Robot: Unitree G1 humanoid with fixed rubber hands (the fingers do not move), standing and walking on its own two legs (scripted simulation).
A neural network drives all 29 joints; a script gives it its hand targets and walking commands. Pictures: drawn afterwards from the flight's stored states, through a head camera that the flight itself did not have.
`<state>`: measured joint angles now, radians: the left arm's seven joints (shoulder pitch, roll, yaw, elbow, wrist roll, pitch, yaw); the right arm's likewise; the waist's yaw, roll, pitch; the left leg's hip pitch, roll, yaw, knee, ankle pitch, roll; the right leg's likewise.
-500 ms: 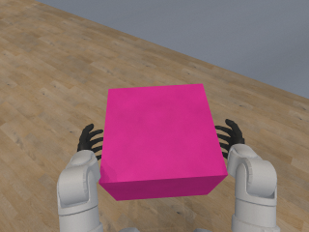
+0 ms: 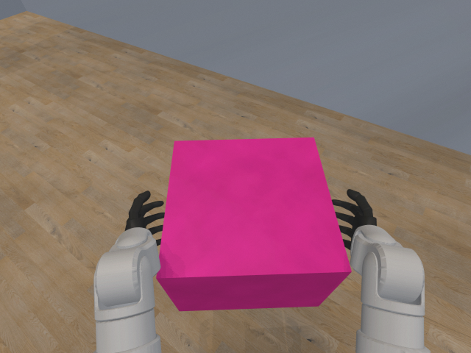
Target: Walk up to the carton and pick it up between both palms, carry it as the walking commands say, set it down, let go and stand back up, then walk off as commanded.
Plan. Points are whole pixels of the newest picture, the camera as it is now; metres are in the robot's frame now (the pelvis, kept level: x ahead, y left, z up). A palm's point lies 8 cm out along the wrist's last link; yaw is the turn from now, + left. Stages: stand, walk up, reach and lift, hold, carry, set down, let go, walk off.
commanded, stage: carry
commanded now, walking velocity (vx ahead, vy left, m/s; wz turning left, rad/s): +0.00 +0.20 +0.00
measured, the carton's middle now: (246, 224) +0.34 -0.02 +0.00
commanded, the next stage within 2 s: none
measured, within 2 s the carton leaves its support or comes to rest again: neither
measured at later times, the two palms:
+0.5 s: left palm (54, 318) +0.17 +0.25 +0.08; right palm (314, 324) +0.14 -0.09 +0.05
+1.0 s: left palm out of the picture +0.02 +0.42 +0.06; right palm out of the picture +0.04 +0.07 +0.06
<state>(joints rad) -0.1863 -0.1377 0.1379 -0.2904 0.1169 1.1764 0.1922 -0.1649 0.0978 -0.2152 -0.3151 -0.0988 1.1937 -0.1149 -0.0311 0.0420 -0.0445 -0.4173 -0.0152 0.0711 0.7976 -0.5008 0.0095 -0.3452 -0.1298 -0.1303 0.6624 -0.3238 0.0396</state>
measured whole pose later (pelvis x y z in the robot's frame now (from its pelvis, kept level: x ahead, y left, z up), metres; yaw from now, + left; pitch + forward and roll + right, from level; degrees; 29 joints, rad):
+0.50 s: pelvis -0.11 +0.10 -0.01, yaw -2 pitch +0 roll -1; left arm -0.19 -0.14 0.15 -0.30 0.08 1.18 0.23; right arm -0.15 0.12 -0.23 -0.30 -0.13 1.15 -0.08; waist -0.01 0.07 0.00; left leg -0.54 -0.04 0.14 0.82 -0.31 0.03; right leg -0.36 -0.06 -0.13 0.70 -0.33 -0.01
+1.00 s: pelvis -0.24 +0.23 -0.02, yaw -2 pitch -1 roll +1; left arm -0.19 -0.11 0.19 -0.29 0.05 1.19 0.25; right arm -0.22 0.14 -0.21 -0.21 -0.16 1.15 -0.08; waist 0.07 -0.05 0.00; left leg -0.47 -0.01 0.10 0.74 -0.26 0.05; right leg -0.47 -0.10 -0.10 1.02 -0.53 0.05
